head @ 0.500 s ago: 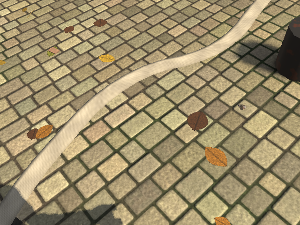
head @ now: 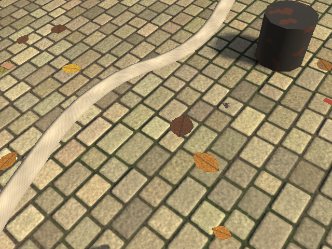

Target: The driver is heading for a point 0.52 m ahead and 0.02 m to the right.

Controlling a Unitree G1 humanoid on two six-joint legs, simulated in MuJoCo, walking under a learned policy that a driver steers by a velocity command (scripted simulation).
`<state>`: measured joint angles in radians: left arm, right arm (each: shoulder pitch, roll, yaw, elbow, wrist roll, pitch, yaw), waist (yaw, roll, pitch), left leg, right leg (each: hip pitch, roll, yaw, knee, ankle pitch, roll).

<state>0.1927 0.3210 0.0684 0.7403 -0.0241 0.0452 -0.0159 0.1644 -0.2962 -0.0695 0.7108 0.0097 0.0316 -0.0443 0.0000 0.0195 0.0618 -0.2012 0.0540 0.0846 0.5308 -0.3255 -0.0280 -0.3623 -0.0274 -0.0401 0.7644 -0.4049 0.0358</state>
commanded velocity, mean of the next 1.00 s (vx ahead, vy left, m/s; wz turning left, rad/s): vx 0.19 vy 0.00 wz -0.01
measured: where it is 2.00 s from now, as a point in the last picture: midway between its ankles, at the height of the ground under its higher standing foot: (185, 241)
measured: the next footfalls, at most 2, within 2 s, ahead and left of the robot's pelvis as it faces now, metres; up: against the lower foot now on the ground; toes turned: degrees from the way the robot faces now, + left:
right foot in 0.04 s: +0.04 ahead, -0.11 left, +0.00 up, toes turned -3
left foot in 0.64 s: +0.08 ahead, +0.10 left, +0.00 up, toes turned -9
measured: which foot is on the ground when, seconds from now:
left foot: down 0.00-0.04, up 0.06-0.62, down 0.64-1.00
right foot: up 0.00-0.02, down 0.04-0.64, up 0.66-1.00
